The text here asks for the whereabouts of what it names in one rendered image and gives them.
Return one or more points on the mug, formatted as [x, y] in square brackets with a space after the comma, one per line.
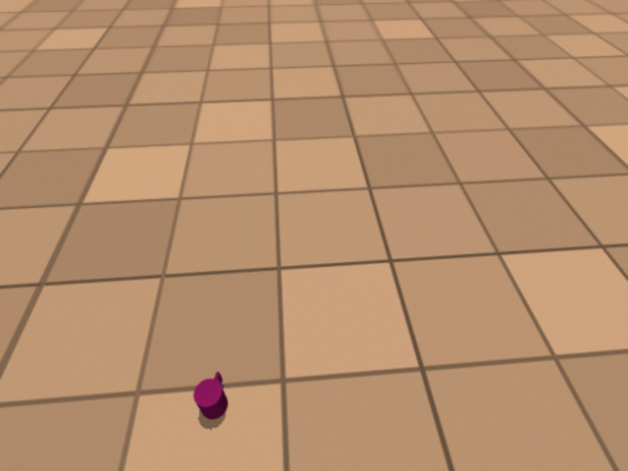
[210, 397]

